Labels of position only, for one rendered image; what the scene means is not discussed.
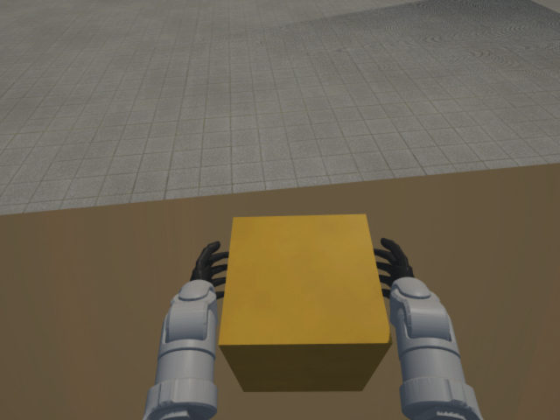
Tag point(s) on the right robot hand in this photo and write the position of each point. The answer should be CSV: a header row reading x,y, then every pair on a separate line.
x,y
399,268

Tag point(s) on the left robot hand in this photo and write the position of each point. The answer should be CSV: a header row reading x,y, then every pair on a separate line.
x,y
203,269

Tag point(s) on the carton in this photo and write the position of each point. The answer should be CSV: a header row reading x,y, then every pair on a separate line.
x,y
303,309

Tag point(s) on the robot right forearm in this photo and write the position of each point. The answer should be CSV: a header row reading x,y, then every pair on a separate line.
x,y
433,383

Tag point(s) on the robot left forearm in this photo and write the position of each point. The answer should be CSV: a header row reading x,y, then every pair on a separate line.
x,y
184,386

